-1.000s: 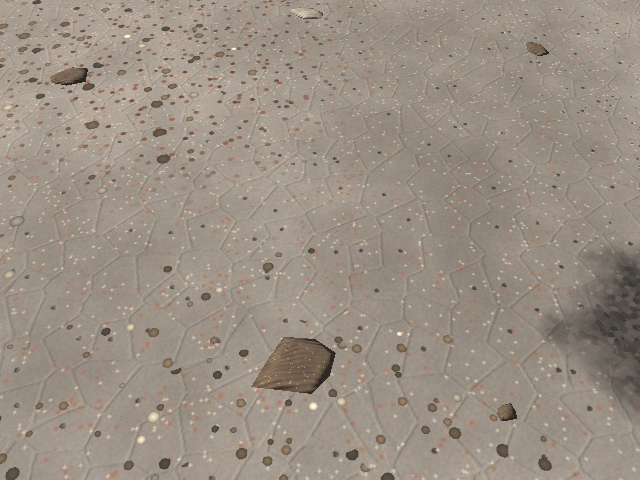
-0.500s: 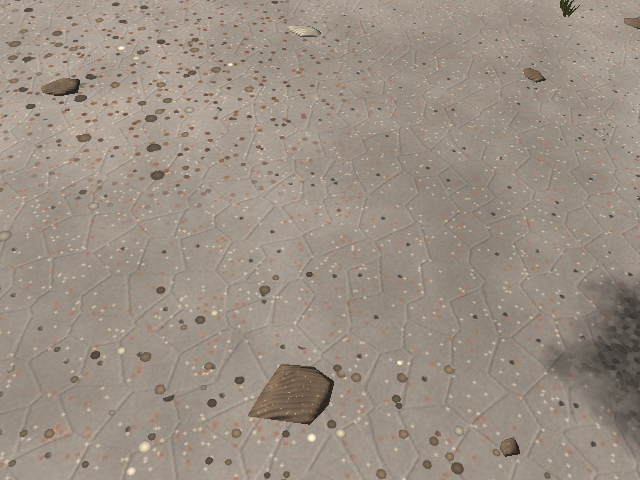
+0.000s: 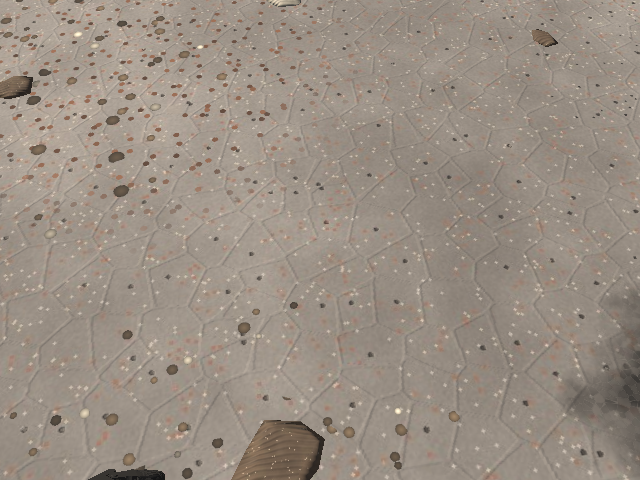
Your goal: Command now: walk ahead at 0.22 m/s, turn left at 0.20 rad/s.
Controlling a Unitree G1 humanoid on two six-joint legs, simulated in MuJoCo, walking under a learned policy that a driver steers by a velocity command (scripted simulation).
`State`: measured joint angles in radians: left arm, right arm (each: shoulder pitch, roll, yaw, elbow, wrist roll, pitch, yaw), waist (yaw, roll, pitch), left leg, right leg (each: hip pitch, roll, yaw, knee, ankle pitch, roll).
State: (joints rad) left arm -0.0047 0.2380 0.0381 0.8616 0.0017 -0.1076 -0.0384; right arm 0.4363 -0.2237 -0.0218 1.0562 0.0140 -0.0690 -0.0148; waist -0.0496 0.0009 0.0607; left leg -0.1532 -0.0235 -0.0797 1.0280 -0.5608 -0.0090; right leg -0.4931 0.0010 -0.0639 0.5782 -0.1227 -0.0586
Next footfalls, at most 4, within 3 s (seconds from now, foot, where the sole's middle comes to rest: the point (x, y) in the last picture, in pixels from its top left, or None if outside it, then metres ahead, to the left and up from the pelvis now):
0.48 left None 0.15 0.14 -0.76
0.94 right None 0.25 -0.07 -0.76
1.30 left None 0.11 0.14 -0.76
1.72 right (284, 434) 0.53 0.09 -0.76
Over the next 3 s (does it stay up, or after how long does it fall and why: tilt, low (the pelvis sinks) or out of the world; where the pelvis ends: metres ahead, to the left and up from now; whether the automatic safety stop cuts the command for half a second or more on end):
stays up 0.95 0.35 0.02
